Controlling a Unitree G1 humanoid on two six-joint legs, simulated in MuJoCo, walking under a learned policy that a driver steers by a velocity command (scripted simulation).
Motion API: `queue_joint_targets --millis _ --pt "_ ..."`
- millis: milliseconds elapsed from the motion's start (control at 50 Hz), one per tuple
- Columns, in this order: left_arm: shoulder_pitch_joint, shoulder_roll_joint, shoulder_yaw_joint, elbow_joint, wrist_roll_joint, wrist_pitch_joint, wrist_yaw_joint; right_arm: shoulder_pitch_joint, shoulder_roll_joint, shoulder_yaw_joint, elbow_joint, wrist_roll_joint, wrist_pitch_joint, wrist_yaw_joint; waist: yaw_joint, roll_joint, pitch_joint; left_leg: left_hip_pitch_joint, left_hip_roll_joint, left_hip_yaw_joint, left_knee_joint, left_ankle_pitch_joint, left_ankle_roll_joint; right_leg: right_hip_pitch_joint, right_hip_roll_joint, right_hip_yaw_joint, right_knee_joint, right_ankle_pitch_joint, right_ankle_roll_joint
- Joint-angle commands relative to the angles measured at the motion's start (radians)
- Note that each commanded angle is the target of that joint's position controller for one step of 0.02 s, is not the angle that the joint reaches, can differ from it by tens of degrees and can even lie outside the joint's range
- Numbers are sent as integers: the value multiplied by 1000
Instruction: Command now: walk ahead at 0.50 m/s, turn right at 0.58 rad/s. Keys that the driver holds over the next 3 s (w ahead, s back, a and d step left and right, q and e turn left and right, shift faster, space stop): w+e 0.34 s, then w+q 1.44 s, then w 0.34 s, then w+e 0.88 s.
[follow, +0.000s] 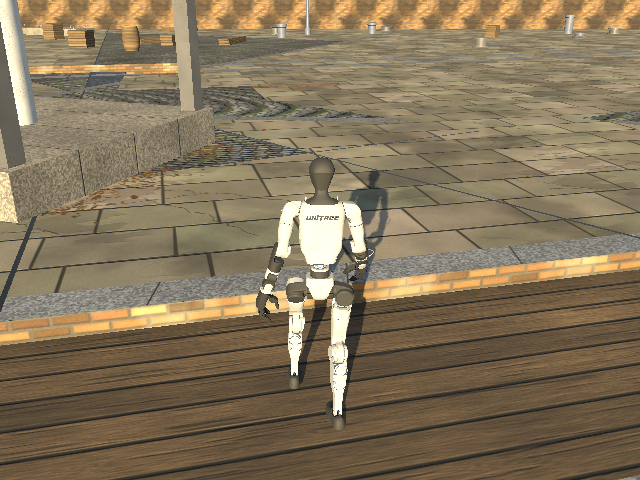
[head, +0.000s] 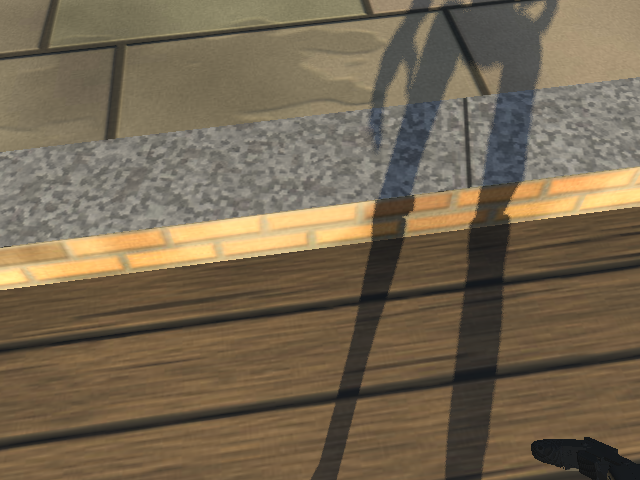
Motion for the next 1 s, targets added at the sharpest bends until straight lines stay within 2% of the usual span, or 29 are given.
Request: queue_joint_targets --millis 20,40,60,80,100,120,140,160,180,200,280,340,400,480,520,540,560,580,600,620,640,660,680,700,720,760,880,940,1000 --pt "-50 189 41 -70 4 -13 8 55 -130 -32 -61 9 -31 -14 -106 -123 -32 231 -58 9 -97 -73 41 -68 -249 156 141 803 -45" --pt "-71 197 42 -77 0 -18 -2 193 -157 -44 -22 9 -41 -26 -171 -83 -107 417 -64 18 -153 -48 62 -105 -200 124 303 845 -21" --pt "-70 159 32 -98 -11 -27 -14 338 -209 -58 -8 -9 -52 -43 -228 -17 -230 655 79 -114 -169 -151 101 -227 -138 85 539 654 -2" --pt "0 48 8 -131 -42 -27 -14 403 -293 -73 -18 -37 -46 -55 -199 180 -347 901 357 -481 -212 -224 169 -501 -7 -38 833 -5 26" --pt "64 112 15 -138 -22 -17 -8 357 -287 -79 -18 -20 -30 -46 -136 264 -380 868 432 -779 -297 -276 242 -628 -18 -75 982 -199 19" --pt "25 139 19 -112 0 -1 -5 274 -182 -58 -40 -10 -23 -41 -113 94 -219 718 392 -646 -316 -359 231 -663 -91 -81 1024 -107 22" --pt "-45 127 15 -115 8 5 -17 229 -111 -39 -41 -4 -24 -37 -119 -6 -107 585 327 -473 -342 -316 210 -651 -123 -96 981 -33 32" --pt "-69 107 13 -121 10 11 -27 218 -95 -32 -34 -9 -26 -37 -104 7 -62 511 279 -354 -373 -240 180 -628 -150 -105 935 -3 39" --pt "-83 103 14 -131 23 23 -37 236 -97 -31 -16 -6 -32 -40 -96 52 -37 464 250 -270 -391 -154 169 -612 -170 -112 906 7 47" --pt "-82 96 11 -131 27 35 -45 252 -104 -32 -2 0 -41 -38 -89 67 -29 441 233 -208 -405 -81 163 -600 -177 -123 899 18 52" --pt "-187 82 4 -183 26 54 -67 305 -123 -42 24 15 -69 -28 -91 60 -30 479 242 -75 -448 67 183 -699 -200 -140 863 110 64" --pt "-290 74 -2 -222 23 54 -77 342 -124 -44 44 13 -67 -27 -108 50 -2 509 227 20 -466 101 182 -767 -208 -159 763 207 78" --pt "-374 37 -23 -244 25 42 -81 389 -117 -38 76 9 -70 -17 -128 50 16 484 189 82 -473 141 173 -684 -181 -177 538 297 76" --pt "-483 46 -35 -274 32 29 -80 453 -152 -42 121 21 -53 -17 -149 60 37 546 207 60 -449 234 181 -587 -176 -276 338 252 60" --pt "-477 60 -34 -273 32 18 -70 465 -179 -48 138 16 -41 -19 -138 68 28 601 225 37 -378 365 178 -538 -154 -283 282 170 43" --pt "-426 70 -29 -257 34 9 -63 463 -189 -50 144 15 -36 -20 -112 74 -1 617 221 36 -302 480 170 -462 -130 -286 245 135 33" --pt "-299 85 -21 -214 41 -5 -53 455 -187 -48 150 21 -30 -20 -47 48 -68 594 187 63 -149 533 152 -292 -109 -291 159 178 15" --pt "-134 135 -3 -161 62 -19 -39 454 -149 -35 138 30 -31 -19 12 2 -187 456 139 85 52 363 133 -29 -187 -215 154 184 -12" --pt "-13 246 22 -157 83 -25 -20 476 -40 -6 74 53 -35 -10 34 -200 -341 129 27 140 392 -127 88 286 -513 169 117 90 -82" --pt "-14 276 35 -150 44 -11 -14 501 -91 -26 84 43 -24 -21 16 -244 -378 -4 -53 46 569 -474 95 258 -609 391 17 140 -128" --pt "-94 210 19 -156 28 -8 -15 449 -125 -41 90 33 -13 -26 -16 -146 -237 -44 9 -30 607 -413 109 139 -553 238 14 123 -102" --pt "-163 134 -2 -157 20 -14 -18 421 -99 -36 93 34 -14 -19 -47 -129 -116 -40 41 -26 571 -343 107 5 -496 110 -31 144 -73" --pt "-206 88 -14 -157 17 -20 -19 415 -85 -37 104 31 -7 -14 -75 -126 -59 -9 60 -20 528 -295 101 -82 -449 19 -75 156 -35" --pt "-223 68 -20 -148 11 -27 -16 423 -80 -41 110 14 5 -8 -100 -148 -25 18 71 -17 507 -266 91 -144 -417 -47 -103 191 -15" --pt "-228 65 -21 -143 11 -34 -13 435 -69 -42 118 4 18 0 -115 -149 -19 38 70 -11 512 -236 82 -170 -402 -95 -119 227 -9" --pt "-205 80 -15 -126 6 -53 -10 398 -55 -46 102 4 30 12 -130 -124 -12 6 69 -5 517 -177 72 -171 -399 -158 -140 324 -18" --pt "-145 81 -11 -78 5 -62 -5 200 -42 -38 33 1 33 36 -113 -106 45 -99 78 24 325 20 51 -140 -379 -323 -164 389 -32" --pt "-118 115 -4 -60 3 -63 1 91 -34 -24 -4 -5 29 47 -87 -105 66 -47 65 77 147 63 68 -107 -392 -380 -163 440 -27" --pt "-74 136 2 -32 7 -52 7 40 -47 -23 -30 -10 28 51 -74 -95 69 -19 34 130 49 -7 113 -5 -413 -424 -100 593 -11"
